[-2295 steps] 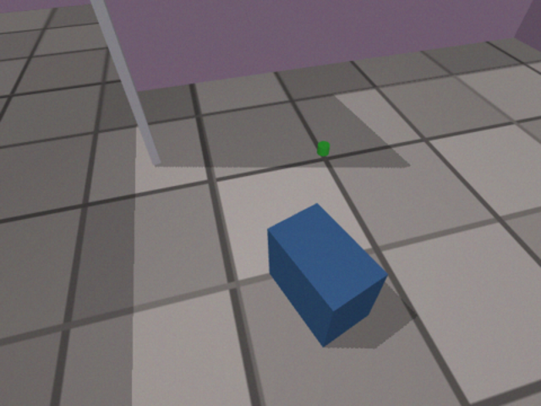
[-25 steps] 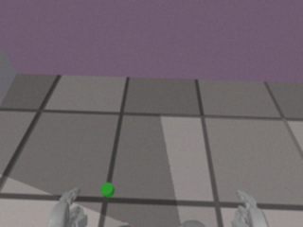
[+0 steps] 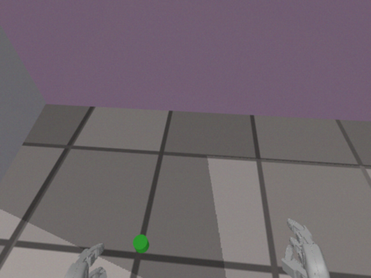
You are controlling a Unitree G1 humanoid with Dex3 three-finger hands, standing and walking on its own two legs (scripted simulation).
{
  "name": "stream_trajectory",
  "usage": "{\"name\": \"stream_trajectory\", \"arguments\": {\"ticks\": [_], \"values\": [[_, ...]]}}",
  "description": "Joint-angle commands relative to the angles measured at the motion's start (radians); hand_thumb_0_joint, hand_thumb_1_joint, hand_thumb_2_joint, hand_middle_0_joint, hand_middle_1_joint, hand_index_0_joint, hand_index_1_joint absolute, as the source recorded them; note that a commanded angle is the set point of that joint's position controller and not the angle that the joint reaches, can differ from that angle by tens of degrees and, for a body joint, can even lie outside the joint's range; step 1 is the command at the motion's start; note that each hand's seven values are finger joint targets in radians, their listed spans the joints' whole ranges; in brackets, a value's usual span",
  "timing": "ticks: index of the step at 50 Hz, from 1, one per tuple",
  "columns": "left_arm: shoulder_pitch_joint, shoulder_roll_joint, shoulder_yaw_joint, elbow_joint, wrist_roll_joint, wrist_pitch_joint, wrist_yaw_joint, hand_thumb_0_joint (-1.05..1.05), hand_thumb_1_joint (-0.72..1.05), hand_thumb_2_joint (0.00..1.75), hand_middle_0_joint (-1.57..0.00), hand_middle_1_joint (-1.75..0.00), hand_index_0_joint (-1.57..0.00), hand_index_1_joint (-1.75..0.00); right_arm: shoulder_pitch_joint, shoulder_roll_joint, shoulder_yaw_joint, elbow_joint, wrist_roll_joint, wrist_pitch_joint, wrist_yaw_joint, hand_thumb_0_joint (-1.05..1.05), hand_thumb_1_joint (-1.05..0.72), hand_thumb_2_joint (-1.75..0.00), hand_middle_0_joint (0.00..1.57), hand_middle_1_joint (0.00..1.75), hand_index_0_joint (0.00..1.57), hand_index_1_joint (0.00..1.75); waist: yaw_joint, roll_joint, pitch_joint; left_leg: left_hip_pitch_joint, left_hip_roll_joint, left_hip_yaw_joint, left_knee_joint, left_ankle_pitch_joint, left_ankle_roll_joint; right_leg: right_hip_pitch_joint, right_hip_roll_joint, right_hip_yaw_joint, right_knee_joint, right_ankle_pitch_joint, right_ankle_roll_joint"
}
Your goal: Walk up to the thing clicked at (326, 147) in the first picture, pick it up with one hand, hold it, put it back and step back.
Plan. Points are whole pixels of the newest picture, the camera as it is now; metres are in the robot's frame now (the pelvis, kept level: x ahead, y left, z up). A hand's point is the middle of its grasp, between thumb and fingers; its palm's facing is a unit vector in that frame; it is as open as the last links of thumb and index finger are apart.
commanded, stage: home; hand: left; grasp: from above
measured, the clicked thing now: (141, 243) +0.45 +0.24 -0.68
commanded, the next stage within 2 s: stand in 1.62 s
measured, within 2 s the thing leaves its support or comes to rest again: neither
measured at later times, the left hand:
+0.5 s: hand out of the picture +0.16 +0.18 -0.05, palm faces +0.04 -0.98 -0.19, open 7.4 cm
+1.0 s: hand out of the picture +0.17 +0.18 -0.05, palm faces +0.04 -0.98 -0.19, open 7.4 cm
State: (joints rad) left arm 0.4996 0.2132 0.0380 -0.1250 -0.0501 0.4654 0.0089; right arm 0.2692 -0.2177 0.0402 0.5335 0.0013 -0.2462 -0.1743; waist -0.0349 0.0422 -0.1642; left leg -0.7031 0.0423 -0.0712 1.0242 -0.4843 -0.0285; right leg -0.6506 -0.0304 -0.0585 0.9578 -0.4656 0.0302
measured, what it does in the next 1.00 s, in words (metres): stands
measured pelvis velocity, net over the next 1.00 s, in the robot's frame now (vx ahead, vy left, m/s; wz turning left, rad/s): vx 0.01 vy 0.00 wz -0.01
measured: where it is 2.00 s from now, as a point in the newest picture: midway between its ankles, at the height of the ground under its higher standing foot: outside the picture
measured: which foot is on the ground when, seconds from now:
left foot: down 0.00-1.00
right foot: down 0.00-1.00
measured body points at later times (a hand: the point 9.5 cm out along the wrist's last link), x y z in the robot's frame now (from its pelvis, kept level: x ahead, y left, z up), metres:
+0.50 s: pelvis +0.00 +0.00 +0.00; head +0.00 +0.01 +0.45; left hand +0.16 +0.23 -0.03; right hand +0.15 -0.24 -0.06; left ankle +0.02 +0.13 -0.68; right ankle +0.01 -0.14 -0.68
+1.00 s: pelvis +0.01 +0.00 +0.00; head +0.02 +0.01 +0.45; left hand +0.17 +0.23 -0.03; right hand +0.16 -0.24 -0.06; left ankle +0.02 +0.13 -0.68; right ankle +0.01 -0.14 -0.68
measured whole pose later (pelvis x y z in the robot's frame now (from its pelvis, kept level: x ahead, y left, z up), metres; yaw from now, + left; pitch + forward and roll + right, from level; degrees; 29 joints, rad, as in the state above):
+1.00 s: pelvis +0.01 +0.00 +0.00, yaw -1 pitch +10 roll -3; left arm 0.50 0.22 0.04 -0.13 -0.05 0.46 0.01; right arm 0.29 -0.22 0.03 0.56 0.00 -0.25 -0.18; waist -0.04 0.05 -0.17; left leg -0.70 0.05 -0.06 1.03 -0.50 -0.02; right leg -0.65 -0.03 -0.05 0.95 -0.47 0.04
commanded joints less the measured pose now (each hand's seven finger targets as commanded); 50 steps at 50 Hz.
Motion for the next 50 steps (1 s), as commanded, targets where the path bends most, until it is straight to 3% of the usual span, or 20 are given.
{"name": "stream_trajectory", "arguments": {"ticks": [1, 5, 9, 12, 24, 28, 32, 37, 38, 50], "values": [[-0.036, 0.107, 0.062, -0.202, 0.006, -0.052, 0.013, 0.00, 0.90, 0.90, -0.20, -0.30, -0.20, -0.30, -0.070, -0.117, -0.056, -0.150, -0.002, -0.060, -0.019, 0.00, -0.90, -0.90, 0.20, 0.30, 0.20, 0.30, -0.002, -0.012, -0.056, 0.079, -0.048, 0.045, -0.170, 0.144, 0.038, 0.041, 0.039, -0.014, -0.184, 0.132, -0.016], [-0.038, 0.110, 0.065, -0.209, 0.007, -0.049, 0.014, 0.00, 0.90, 0.90, -0.20, -0.30, -0.20, -0.30, -0.070, -0.118, -0.056, -0.150, -0.001, -0.064, -0.021, 0.00, -0.90, -0.90, 0.20, 0.30, 0.20, 0.30, -0.002, 0.009, -0.059, 0.077, -0.046, 0.040, -0.183, 0.114, 0.037, 0.035, 0.041, -0.017, -0.180, 0.104, -0.018], [-0.026, 0.109, 0.061, -0.215, 0.006, -0.049, 0.015, 0.00, 0.90, 0.90, -0.20, -0.30, -0.20, -0.30, -0.063, -0.118, -0.059, -0.147, 0.001, -0.066, -0.023, 0.00, -0.90, -0.90, 0.20, 0.30, 0.20, 0.30, -0.004, 0.009, -0.079, 0.095, -0.041, 0.036, -0.181, 0.149, 0.034, 0.043, 0.046, -0.021, -0.168, 0.134, -0.019], [-0.031, 0.101, 0.056, -0.195, 0.004, -0.047, 0.015, 0.00, 0.90, 0.90, -0.20, -0.30, -0.20, -0.30, -0.065, -0.121, -0.058, -0.146, 0.001, -0.069, -0.024, 0.00, -0.90, -0.90, 0.20, 0.30, 0.20, 0.30, -0.004, 0.002, -0.039, 0.072, -0.038, 0.033, -0.193, 0.107, 0.034, 0.025, 0.048, -0.025, -0.171, 0.096, -0.019], [-0.039, 0.106, 0.053, -0.202, 0.004, -0.049, 0.010, 0.00, 0.90, 0.90, -0.20, -0.30, -0.20, -0.30, -0.061, -0.123, -0.058, -0.139, 0.002, -0.077, -0.024, 0.00, -0.90, -0.90, 0.20, 0.30, 0.20, 0.30, -0.004, 0.016, -0.040, 0.081, -0.033, 0.032, -0.200, 0.098, 0.032, 0.019, 0.050, -0.023, -0.169, 0.085, -0.021], [-0.031, 0.102, 0.053, -0.208, 0.003, -0.046, 0.010, 0.00, 0.90, 0.90, -0.20, -0.30, -0.20, -0.30, -0.057, -0.119, -0.059, -0.138, 0.001, -0.079, -0.024, 0.00, -0.90, -0.90, 0.20, 0.30, 0.20, 0.30, -0.005, 0.013, -0.054, 0.089, -0.034, 0.033, -0.188, 0.136, 0.031, 0.029, 0.049, -0.021, -0.166, 0.115, -0.020], [-0.052, 0.108, 0.052, -0.211, 0.004, -0.051, 0.010, 0.00, 0.90, 0.90, -0.20, -0.30, -0.20, -0.30, -0.064, -0.123, -0.059, -0.139, 0.001, -0.078, -0.024, 0.00, -0.90, -0.90, 0.20, 0.30, 0.20, 0.30, -0.008, 0.014, -0.033, 0.079, -0.031, 0.030, -0.199, 0.103, 0.032, 0.019, 0.050, -0.021, -0.168, 0.088, -0.020], [-0.010, 0.120, 0.067, -0.202, 0.002, -0.052, 0.011, 0.00, 0.90, 0.90, -0.20, -0.30, -0.20, -0.30, -0.058, -0.128, -0.063, -0.136, 0.001, -0.077, -0.025, 0.00, -0.90, -0.90, 0.20, 0.30, 0.20, 0.30, 0.000, 0.005, -0.077, 0.101, -0.034, 0.035, -0.180, 0.172, 0.032, 0.050, 0.049, -0.018, -0.160, 0.146, -0.021], [-0.030, 0.109, 0.052, -0.213, 0.002, -0.054, 0.010, 0.00, 0.90, 0.90, -0.20, -0.30, -0.20, -0.30, -0.059, -0.125, -0.062, -0.133, 0.000, -0.076, -0.023, 0.00, -0.90, -0.90, 0.20, 0.30, 0.20, 0.30, -0.006, 0.017, -0.075, 0.102, -0.033, 0.035, -0.177, 0.185, 0.031, 0.046, 0.048, -0.018, -0.157, 0.157, -0.023], [-0.015, 0.114, 0.058, -0.191, 0.002, -0.055, 0.013, 0.00, 0.90, 0.90, -0.20, -0.30, -0.20, -0.30, -0.048, -0.126, -0.067, -0.136, -0.001, -0.065, -0.021, 0.00, -0.90, -0.90, 0.20, 0.30, 0.20, 0.30, -0.007, 0.005, -0.090, 0.110, -0.034, 0.034, -0.168, 0.243, 0.031, 0.060, 0.047, -0.019, -0.151, 0.211, -0.021]]}}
